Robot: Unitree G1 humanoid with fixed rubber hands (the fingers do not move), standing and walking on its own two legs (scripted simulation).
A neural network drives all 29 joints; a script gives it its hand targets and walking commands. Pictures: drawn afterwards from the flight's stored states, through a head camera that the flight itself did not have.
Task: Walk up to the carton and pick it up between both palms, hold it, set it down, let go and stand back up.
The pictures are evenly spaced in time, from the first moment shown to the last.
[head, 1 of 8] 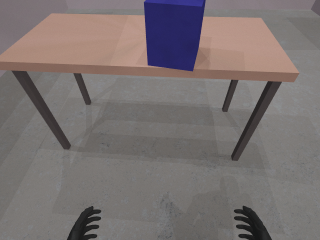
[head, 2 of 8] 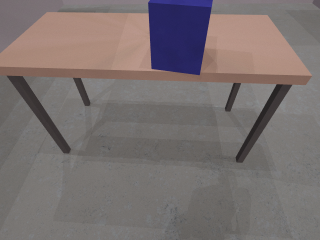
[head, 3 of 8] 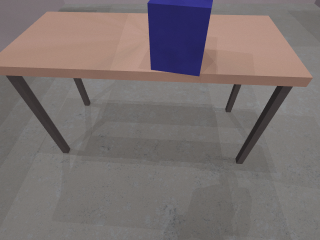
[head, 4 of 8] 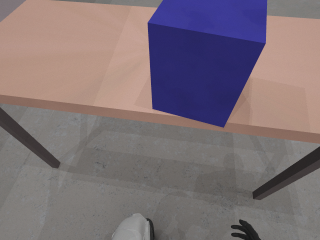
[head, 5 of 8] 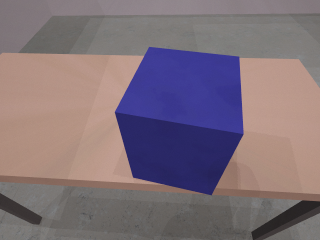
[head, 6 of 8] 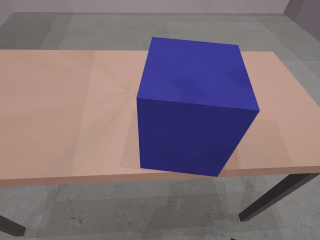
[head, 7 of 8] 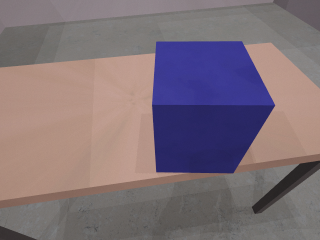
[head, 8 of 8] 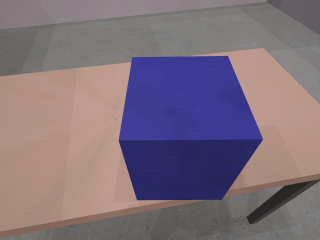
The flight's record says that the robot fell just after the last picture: no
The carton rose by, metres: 0.00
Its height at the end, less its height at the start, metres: +0.00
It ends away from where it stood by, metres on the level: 0.00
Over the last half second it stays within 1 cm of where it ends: yes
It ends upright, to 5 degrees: yes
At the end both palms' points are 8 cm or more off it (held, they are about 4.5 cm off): yes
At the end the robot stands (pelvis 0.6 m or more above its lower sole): yes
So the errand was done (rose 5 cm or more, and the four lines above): no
